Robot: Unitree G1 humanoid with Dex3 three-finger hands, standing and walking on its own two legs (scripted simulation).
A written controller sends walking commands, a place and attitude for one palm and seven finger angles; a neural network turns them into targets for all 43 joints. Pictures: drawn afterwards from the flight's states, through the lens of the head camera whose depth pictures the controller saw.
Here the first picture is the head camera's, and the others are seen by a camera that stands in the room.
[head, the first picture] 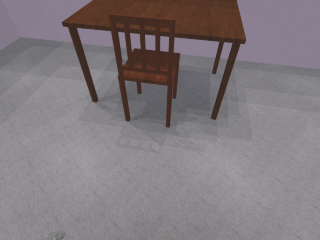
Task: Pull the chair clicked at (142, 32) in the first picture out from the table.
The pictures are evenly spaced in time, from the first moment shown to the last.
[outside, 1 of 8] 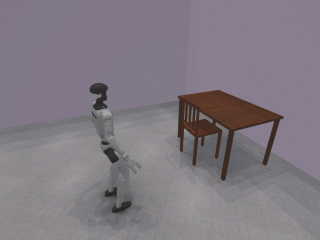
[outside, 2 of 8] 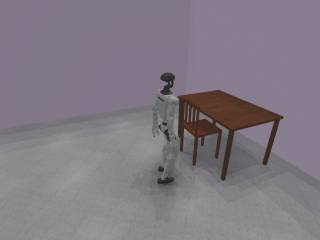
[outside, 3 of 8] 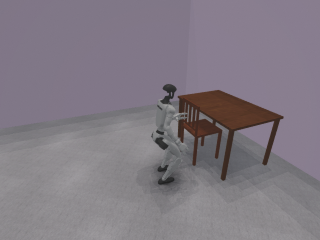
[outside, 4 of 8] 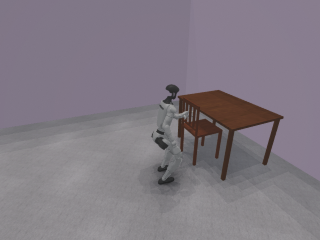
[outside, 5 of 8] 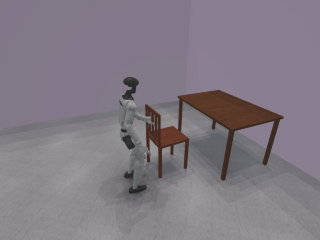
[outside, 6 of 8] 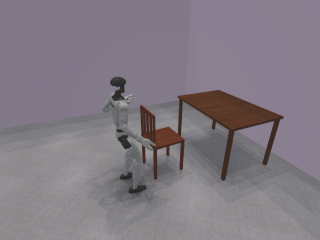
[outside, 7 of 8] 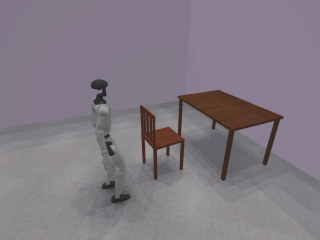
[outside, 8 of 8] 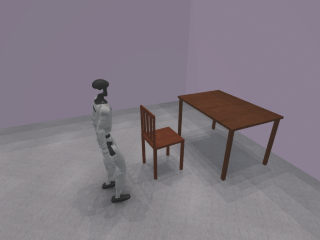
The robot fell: no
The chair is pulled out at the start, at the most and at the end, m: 0.00 0.60 0.60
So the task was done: yes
